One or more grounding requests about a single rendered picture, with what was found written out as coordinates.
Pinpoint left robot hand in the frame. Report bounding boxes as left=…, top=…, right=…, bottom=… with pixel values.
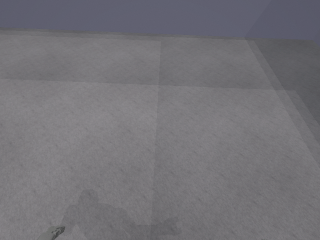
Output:
left=37, top=225, right=65, bottom=240

